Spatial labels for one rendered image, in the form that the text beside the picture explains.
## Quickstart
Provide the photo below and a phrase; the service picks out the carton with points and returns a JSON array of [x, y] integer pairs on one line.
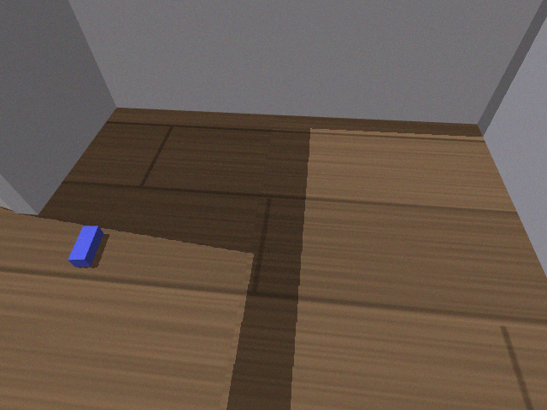
[[86, 246]]

